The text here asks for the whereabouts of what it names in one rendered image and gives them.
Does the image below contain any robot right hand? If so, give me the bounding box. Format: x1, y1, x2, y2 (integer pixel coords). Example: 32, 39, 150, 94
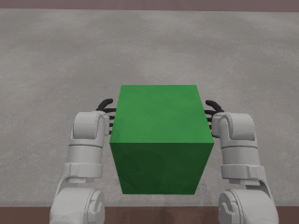
204, 100, 224, 138

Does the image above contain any robot left hand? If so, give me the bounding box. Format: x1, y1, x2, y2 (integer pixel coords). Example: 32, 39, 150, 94
95, 98, 117, 134

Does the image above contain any right robot forearm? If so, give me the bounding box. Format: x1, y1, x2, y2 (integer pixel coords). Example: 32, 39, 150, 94
211, 112, 279, 224

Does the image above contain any carton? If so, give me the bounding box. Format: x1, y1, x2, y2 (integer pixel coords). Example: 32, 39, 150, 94
109, 85, 215, 195

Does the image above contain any left robot forearm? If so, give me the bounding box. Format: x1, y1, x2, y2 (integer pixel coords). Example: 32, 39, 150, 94
50, 110, 110, 216

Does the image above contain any right robot upper arm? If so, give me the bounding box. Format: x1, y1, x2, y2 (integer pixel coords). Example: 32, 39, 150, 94
218, 189, 278, 224

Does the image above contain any left robot upper arm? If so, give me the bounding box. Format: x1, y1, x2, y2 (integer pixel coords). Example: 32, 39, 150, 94
50, 187, 106, 224

